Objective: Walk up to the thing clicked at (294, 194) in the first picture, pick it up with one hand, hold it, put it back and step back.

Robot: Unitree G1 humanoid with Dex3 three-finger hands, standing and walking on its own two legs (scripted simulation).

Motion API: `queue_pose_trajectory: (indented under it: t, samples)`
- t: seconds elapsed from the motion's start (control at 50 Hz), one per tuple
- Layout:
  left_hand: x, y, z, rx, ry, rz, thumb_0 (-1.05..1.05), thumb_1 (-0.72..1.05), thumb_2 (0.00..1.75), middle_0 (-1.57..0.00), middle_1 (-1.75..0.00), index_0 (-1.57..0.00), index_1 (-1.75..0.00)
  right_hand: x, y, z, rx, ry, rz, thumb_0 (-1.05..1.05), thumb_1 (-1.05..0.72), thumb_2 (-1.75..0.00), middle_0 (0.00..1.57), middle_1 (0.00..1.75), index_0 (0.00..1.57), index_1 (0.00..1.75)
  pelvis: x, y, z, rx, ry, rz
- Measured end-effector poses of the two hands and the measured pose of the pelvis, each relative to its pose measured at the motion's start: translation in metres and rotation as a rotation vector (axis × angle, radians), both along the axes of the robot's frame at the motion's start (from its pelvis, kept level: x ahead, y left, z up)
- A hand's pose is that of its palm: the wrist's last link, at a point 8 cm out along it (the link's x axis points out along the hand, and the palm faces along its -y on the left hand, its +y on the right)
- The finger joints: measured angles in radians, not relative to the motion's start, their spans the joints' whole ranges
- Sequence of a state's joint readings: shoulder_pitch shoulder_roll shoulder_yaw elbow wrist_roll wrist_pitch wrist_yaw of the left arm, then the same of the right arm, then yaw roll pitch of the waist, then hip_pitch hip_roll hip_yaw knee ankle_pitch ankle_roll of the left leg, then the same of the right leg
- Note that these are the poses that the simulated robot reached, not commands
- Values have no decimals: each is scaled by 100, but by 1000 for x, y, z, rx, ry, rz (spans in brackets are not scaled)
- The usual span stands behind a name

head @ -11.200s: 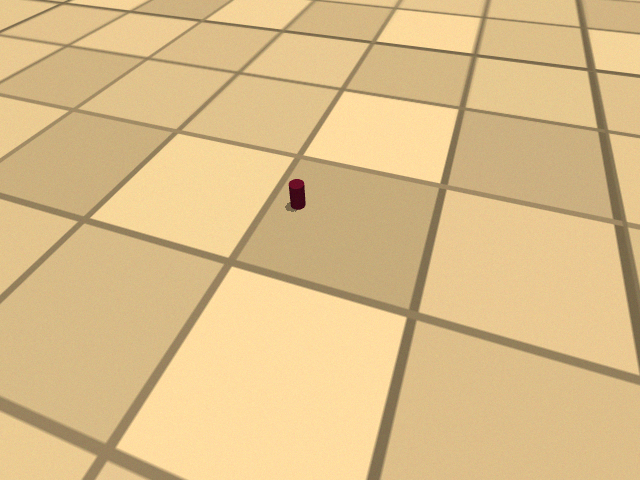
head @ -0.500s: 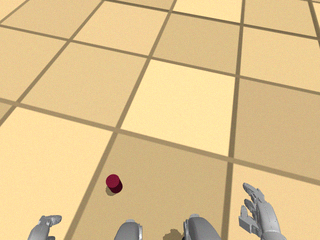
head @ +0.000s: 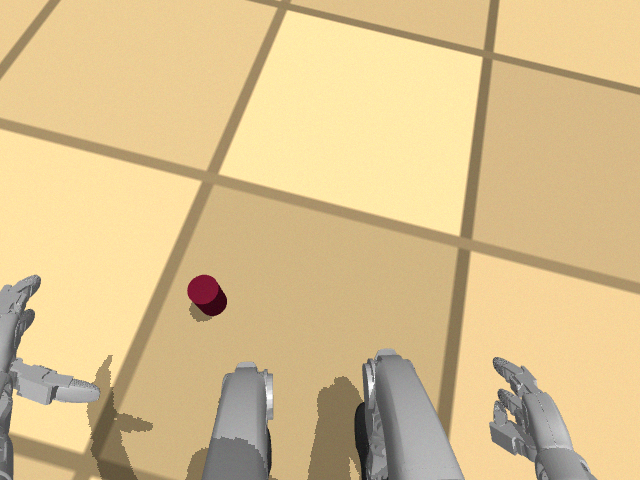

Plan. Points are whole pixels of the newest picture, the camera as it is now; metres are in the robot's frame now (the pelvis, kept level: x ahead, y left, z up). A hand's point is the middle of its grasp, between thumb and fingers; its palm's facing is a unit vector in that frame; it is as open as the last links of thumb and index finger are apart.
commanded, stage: go down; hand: left
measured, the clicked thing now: (208, 296) +0.46 +0.24 -0.51
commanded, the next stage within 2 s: none
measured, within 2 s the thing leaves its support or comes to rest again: neither
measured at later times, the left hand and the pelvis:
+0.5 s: hand (46, 324) +0.33 +0.38 -0.15, palm faces +0.11 -0.93 -0.34, open 16.7 cm; pelvis -0.03 +0.00 -0.11, yaw -1 degrees
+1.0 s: hand (49, 314) +0.35 +0.40 -0.18, palm faces +0.15 -0.95 -0.27, open 16.7 cm; pelvis -0.05 +0.01 -0.17, yaw -2 degrees
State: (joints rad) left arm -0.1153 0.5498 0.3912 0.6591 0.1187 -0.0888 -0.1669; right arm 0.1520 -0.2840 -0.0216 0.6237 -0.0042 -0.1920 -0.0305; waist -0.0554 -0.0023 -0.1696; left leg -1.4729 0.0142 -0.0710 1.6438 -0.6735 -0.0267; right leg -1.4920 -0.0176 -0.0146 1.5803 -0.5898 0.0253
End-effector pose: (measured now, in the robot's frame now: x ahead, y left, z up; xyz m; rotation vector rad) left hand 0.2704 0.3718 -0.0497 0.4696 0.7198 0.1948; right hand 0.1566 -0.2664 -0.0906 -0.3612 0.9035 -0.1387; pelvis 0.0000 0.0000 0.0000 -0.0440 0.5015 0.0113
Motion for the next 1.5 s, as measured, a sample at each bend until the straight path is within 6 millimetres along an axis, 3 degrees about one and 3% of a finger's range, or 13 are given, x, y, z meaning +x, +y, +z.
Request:
queue_pose_trajectory:
  t: [0.18, 0.34, 0.7, 1.0, 1.5]
  samples:
    - [10, 32, -28, -47, -119, 26, -1, -49, 10, -6, -13, -8, -12, -19, -2, -49, -6, 98, 29, 1, -86, -88, 21, 30, 20, 30, -14, -2, -41, -7, 49, 1]
    - [21, 49, -54, -89, -212, -8, -1, -39, 7, -3, -5, -5, -4, -34, -9, -88, -48, 169, 66, 1, -87, -89, 21, 30, 20, 30, -25, -2, -80, -23, 66, 4]
    - [45, 68, -91, -156, -348, -17, -1, -31, 9, -1, -4, -3, -2, -66, -11, -137, -84, 242, 74, 1, -87, -89, 21, 30, 20, 30, -39, 2, -136, -46, 63, -3]
    - [55, 78, -111, -185, -419, -22, -1, -35, 9, -1, -6, -4, -3, -86, -10, -163, -108, 269, 79, 1, -86, -89, 21, 30, 20, 30, -49, 5, -169, -62, 39, -7]
    - [68, 86, -132, -222, -469, -26, -1, -40, 9, -1, -7, -5, -4, -104, -7, -184, -124, 334, 73, 1, -87, -89, 21, 30, 20, 30, -50, 11, -193, -78, 34, -8]
